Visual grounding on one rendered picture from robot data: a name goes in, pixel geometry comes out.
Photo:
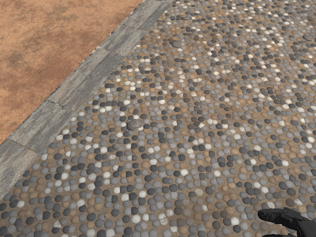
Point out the robot right hand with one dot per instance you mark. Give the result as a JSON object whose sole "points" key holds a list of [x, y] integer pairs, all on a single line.
{"points": [[289, 218]]}

